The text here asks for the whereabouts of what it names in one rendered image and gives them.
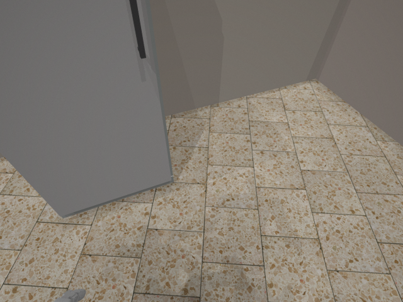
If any handle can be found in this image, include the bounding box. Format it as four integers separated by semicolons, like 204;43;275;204
129;0;146;59

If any fridge door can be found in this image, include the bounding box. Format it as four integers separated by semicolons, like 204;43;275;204
0;0;171;216

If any left robot hand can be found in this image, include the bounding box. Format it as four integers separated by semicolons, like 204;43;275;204
54;289;86;302

